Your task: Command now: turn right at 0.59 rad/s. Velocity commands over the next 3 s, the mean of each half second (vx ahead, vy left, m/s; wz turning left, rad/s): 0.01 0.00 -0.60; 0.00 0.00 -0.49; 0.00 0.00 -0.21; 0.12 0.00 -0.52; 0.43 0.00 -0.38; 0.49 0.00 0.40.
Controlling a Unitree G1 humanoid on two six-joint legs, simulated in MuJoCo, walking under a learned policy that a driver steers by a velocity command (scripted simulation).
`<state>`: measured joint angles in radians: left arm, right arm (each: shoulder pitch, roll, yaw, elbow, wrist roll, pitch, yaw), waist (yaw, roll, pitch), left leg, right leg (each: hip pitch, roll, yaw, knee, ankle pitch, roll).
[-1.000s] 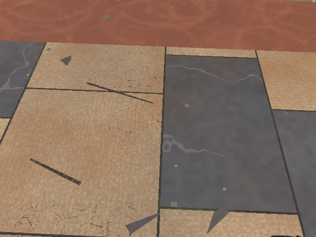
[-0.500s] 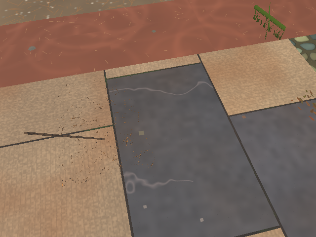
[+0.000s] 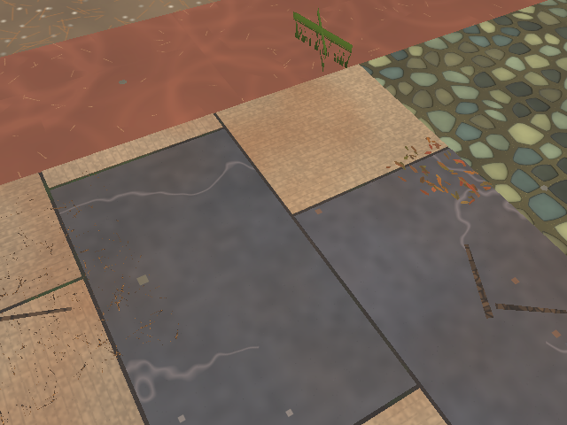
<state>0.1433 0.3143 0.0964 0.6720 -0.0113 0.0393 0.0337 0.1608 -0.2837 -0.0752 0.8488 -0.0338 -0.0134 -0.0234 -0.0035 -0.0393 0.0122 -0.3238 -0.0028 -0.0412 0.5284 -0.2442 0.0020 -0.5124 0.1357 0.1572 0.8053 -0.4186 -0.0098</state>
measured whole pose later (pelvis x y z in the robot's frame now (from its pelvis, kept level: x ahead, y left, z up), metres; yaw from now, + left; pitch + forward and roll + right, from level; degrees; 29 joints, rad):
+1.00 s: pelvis +0.01 -0.02 +0.01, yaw -32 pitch +1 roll -1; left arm 0.18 0.34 0.09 0.64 -0.01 0.05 0.03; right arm 0.18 -0.26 -0.06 0.70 -0.01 0.00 -0.02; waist -0.02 -0.04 0.04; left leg -0.26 0.02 -0.02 0.47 -0.23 0.01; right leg -0.45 0.06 0.12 1.01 -0.46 0.08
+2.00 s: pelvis -0.01 -0.08 +0.01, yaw -54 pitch +2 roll +2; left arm 0.39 0.25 0.05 0.65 0.00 -0.02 0.00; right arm 0.16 -0.32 -0.09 0.68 0.00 -0.06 0.01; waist 0.03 0.04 -0.01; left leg -0.59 0.05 0.00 1.07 -0.27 0.00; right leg -0.21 0.03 0.04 0.48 -0.30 -0.07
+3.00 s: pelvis +0.25 -0.50 +0.01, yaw -48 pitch +1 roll -2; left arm 0.31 0.28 0.07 0.77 0.01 -0.10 0.00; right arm 0.20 -0.33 -0.07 0.67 0.02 -0.02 0.01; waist 0.05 0.05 0.03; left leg -0.66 0.09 -0.05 1.03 -0.21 -0.02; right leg -0.10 0.02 -0.11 0.30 -0.21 -0.02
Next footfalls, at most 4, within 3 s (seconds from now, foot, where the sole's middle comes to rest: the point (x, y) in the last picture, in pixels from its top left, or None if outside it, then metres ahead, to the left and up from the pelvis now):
0.36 right None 0.02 -0.15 -0.77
0.80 left None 0.12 0.05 -0.77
1.12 right None -0.05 -0.16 -0.77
1.84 right None -0.07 -0.14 -0.77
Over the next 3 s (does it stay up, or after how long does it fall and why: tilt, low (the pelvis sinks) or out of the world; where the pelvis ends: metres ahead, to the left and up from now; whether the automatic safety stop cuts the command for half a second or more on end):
stays up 0.25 -0.50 0.01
